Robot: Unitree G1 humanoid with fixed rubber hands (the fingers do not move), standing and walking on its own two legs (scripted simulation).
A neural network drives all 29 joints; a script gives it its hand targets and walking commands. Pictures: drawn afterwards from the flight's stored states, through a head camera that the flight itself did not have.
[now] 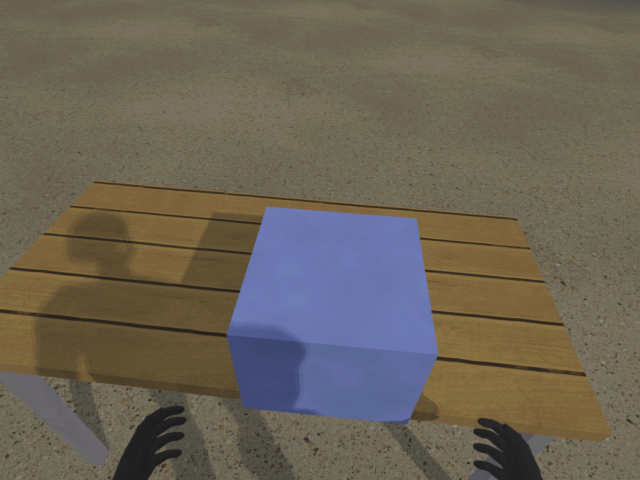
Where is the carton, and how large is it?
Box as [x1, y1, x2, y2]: [226, 207, 437, 423]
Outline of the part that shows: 266,207 226,335 243,407 407,423 437,356 437,349 416,218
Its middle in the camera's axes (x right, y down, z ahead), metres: +0.02 +0.11 +0.64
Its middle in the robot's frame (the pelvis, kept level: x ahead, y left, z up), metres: +0.42 +0.02 -0.04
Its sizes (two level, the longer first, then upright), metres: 0.267 0.263 0.205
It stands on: a table, 0.64 m high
